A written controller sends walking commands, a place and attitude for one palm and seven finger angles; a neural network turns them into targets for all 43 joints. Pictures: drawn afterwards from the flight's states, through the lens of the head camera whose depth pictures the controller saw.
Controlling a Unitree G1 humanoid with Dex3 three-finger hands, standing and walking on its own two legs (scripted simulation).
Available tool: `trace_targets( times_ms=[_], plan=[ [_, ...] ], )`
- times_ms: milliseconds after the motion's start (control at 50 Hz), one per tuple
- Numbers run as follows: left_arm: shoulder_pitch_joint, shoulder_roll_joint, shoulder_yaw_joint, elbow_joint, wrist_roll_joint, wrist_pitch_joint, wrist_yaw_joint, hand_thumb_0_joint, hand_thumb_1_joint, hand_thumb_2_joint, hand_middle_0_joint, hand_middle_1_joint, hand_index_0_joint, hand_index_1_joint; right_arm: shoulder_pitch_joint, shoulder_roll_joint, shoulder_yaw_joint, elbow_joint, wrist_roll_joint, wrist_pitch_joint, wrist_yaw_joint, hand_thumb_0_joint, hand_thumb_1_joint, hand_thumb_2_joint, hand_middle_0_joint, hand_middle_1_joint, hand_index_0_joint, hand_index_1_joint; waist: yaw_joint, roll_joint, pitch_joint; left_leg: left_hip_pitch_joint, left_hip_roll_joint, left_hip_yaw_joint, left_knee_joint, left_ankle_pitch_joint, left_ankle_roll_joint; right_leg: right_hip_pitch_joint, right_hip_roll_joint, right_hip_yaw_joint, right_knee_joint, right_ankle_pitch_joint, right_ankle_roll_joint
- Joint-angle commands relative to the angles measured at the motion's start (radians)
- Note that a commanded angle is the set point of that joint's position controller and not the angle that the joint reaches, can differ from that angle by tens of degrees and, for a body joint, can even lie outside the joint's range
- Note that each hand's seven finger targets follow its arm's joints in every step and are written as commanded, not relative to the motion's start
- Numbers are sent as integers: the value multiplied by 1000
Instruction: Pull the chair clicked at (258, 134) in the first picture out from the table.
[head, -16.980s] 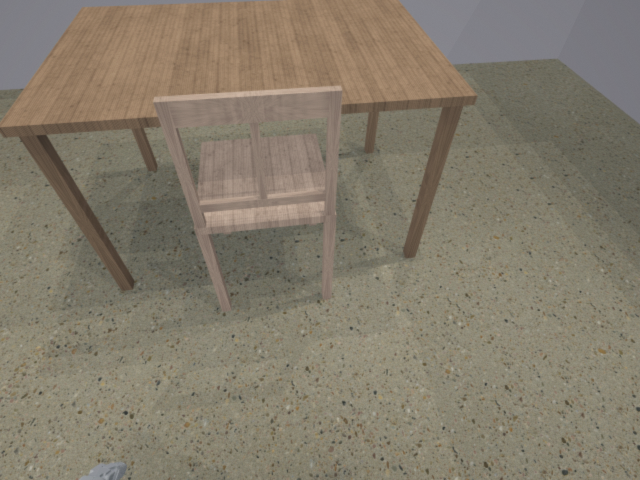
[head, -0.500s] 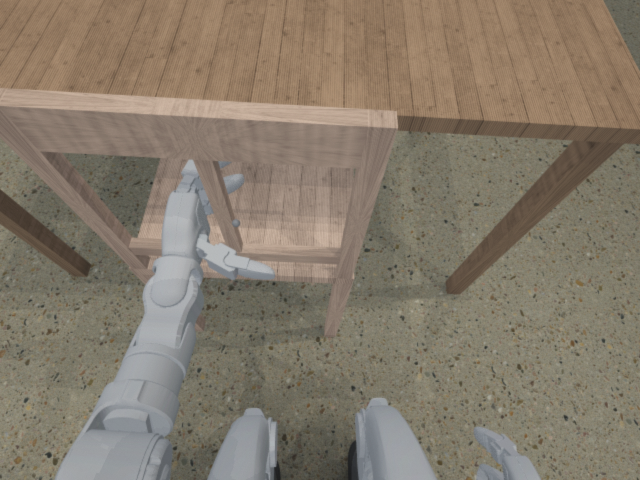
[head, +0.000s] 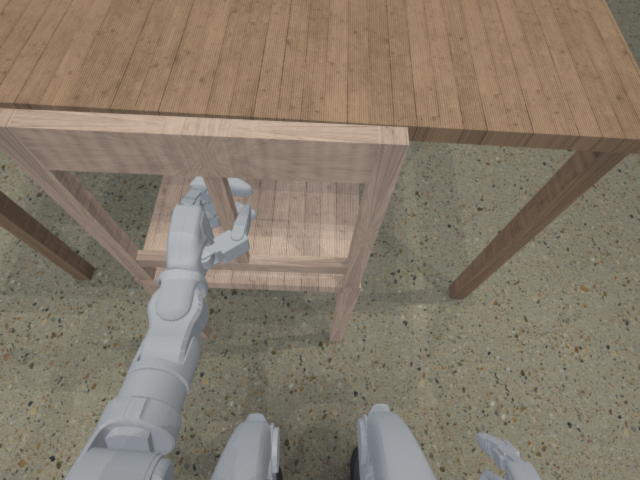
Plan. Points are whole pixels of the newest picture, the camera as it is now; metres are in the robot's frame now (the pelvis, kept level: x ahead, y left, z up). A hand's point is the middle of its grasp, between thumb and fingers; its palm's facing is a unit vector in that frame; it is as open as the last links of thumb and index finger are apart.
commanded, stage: hook a spindle and tug to test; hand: left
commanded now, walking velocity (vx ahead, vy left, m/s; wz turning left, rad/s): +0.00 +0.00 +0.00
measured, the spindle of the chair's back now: (230, 222) +0.44 +0.12 -0.01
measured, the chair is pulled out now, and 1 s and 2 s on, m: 0.01 0.05 0.18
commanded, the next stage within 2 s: step backward, pulling the chair out in 0.60 s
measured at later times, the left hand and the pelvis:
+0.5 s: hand (241, 248) +0.39 +0.09 +0.02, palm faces -0.08 -1.00 -0.02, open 5.3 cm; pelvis +0.01 +0.00 +0.00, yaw +0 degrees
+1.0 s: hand (237, 257) +0.37 +0.09 +0.04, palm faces -0.10 -0.99 -0.12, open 5.3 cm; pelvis +0.03 +0.01 +0.10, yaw -2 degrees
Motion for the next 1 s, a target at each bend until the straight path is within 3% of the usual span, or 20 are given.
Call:
trace_targets(
  times_ms=[0, 40, 120, 380, 400, 440, 540, 600, 680, 700, 720, 740, 760, 780, 800, 820, 860, 880, 940, 980],
  plan=[
    [-211, 53, -23, -242, 10, -72, -29, 0, 900, 900, -500, -1450, -500, -1450, 74, -140, -61, -106, 1, -25, -10, 0, -900, -900, 200, 300, 200, 300, -19, -4, -462, 319, 5, -23, -141, 501, -5, 297, 18, -9, -127, 420, -44],
    [-202, 27, -47, -259, 6, -67, -35, 0, 900, 900, -500, -1450, -500, -1450, 66, -135, -59, -111, 3, -24, -8, 0, -900, -900, 200, 300, 200, 300, -24, -3, -452, 313, 6, -20, -143, 494, -3, 295, 16, -10, -131, 422, -41],
    [-130, 65, -14, -277, 8, -66, -36, 0, 900, 900, -500, -1450, -500, -1450, 59, -134, -55, -123, 5, -21, -9, 0, -900, -900, 200, 300, 200, 300, -3, 0, -446, 297, 3, -13, -148, 485, -4, 322, 17, -4, -129, 430, -43],
    [-39, 51, -19, -309, -2, -46, -44, 0, 900, 900, -500, -1450, -500, -1450, 46, -131, -55, -139, 7, -23, -13, 0, -900, -900, 200, 300, 200, 300, -2, -40, -422, 263, 0, -4, -137, 473, -1, 341, 13, 1, -127, 453, -39],
    [-31, 74, -8, -338, -1, -47, -46, 0, 900, 900, -500, -1450, -500, -1450, 44, -133, -56, -146, 8, -24, -15, 0, -900, -900, 200, 300, 200, 300, 7, -17, -439, 266, 0, -5, -135, 485, -2, 344, 12, 3, -118, 458, -42],
    [16, 40, -38, -366, -4, -42, -50, 0, 900, 900, -500, -1450, -500, -1450, 41, -126, -57, -155, 11, -23, -12, 0, -900, -900, 200, 300, 200, 300, 14, -2, -448, 303, 2, -7, -143, 521, -5, 347, 11, 0, -121, 472, -42],
    [67, 11, -79, -444, -5, -41, -39, 0, 900, 900, -500, -1450, -500, -1450, 33, -120, -58, -169, 11, -28, -8, 0, -900, -900, 200, 300, 200, 300, 11, -9, -444, 314, 6, -11, -146, 526, -5, 347, 11, -3, -125, 472, -40],
    [49, 41, -63, -443, 4, -48, -29, 0, 900, 900, -500, -1450, -500, -1450, 32, -124, -55, -166, 9, -32, -14, 0, -900, -900, 200, 300, 200, 300, 0, -38, -408, 271, 2, -10, -136, 479, 0, 347, 12, 3, -126, 462, -40],
    [39, 31, -70, -448, 5, -60, -31, 0, 900, 900, -500, -1450, -500, -1450, 23, -121, -53, -158, 6, -40, -16, 0, -900, -900, 200, 300, 200, 300, 1, -5, -409, 280, 0, -9, -131, 473, -3, 330, 9, 2, -120, 447, -41],
    [-170, 309, 65, -601, 74, 45, 53, 0, 900, 900, -500, -1450, -500, -1450, 115, -102, -49, -228, 56, 40, -64, 0, -900, -900, 200, 300, 200, 300, 32, -27, -630, 608, 9, 20, -342, 464, 12, 780, -41, 107, -329, 541, -49],
    [-214, 259, 14, -675, 73, 91, 80, 0, 900, 900, -500, -1450, -500, -1450, 122, -101, -62, -240, 65, 59, -96, 0, -900, -900, 200, 300, 200, 300, 6, 49, -644, 685, 3, 43, -395, 512, 11, 871, -54, 119, -378, 702, -45],
    [-140, 233, 3, -574, 78, 139, 93, 0, 900, 900, -500, -1450, -500, -1450, 79, -92, -51, -225, 69, 70, -112, 0, -900, -900, 200, 300, 200, 300, 5, 119, -555, 679, 8, 30, -421, 536, 2, 813, -71, 112, -392, 715, -48],
    [-51, 177, -34, -423, 77, 183, 97, 0, 900, 900, -500, -1450, -500, -1450, 52, -86, -38, -197, 74, 86, -117, 0, -900, -900, 200, 300, 200, 300, 14, 74, -440, 666, 26, 10, -464, 429, 4, 761, -74, 113, -444, 570, -37],
    [-45, 134, -70, -326, 78, 213, 100, 0, 900, 900, -500, -1450, -500, -1450, 44, -88, -29, -176, 78, 99, -132, 0, -900, -900, 200, 300, 200, 300, 7, 19, -312, 633, 38, -5, -503, 396, 14, 732, -70, 101, -472, 533, -32],
    [-55, 107, -93, -243, 82, 230, 99, 0, 900, 900, -500, -1450, -500, -1450, 46, -96, -22, -158, 80, 106, -150, 0, -900, -900, 200, 300, 200, 300, 2, -14, -223, 622, 63, -38, -568, 408, 15, 723, -62, 63, -470, 534, -31],
    [-79, 109, -91, -188, 77, 239, 101, 0, 900, 900, -500, -1450, -500, -1450, 38, -100, -19, -139, 82, 109, -160, 0, -900, -900, 200, 300, 200, 300, 9, -35, -166, 624, 84, -51, -601, 457, 22, 740, -62, 73, -491, 584, -24],
    [-148, 106, -98, -90, 69, 236, 100, 0, 900, 900, -500, -1450, -500, -1450, 47, -106, -20, -104, 80, 113, -166, 0, -900, -900, 200, 300, 200, 300, 12, -88, -156, 687, 111, -37, -636, 514, 16, 810, -87, 101, -561, 697, -7],
    [-181, 101, -106, -48, 67, 231, 96, 0, 900, 900, -500, -1450, -500, -1450, 45, -107, -20, -91, 80, 111, -170, 0, -900, -900, 200, 300, 200, 300, 10, -74, -140, 713, 115, -35, -657, 550, 13, 829, -95, 111, -582, 746, -8],
    [-187, 106, -100, 46, 72, 214, 83, 0, 900, 900, -500, -1450, -500, -1450, 63, -108, -29, -62, 72, 110, -177, 0, -900, -900, 200, 300, 200, 300, 14, 42, -177, 858, 152, -25, -690, 857, -3, 887, -106, 103, -593, 939, -14],
    [-169, 101, -102, 81, 71, 206, 72, 0, 900, 900, -500, -1450, -500, -1450, 60, -109, -38, -59, 67, 115, -170, 0, -900, -900, 200, 300, 200, 300, 21, 80, -196, 926, 176, -30, -700, 958, -12, 907, -103, 101, -615, 922, -22]
  ],
)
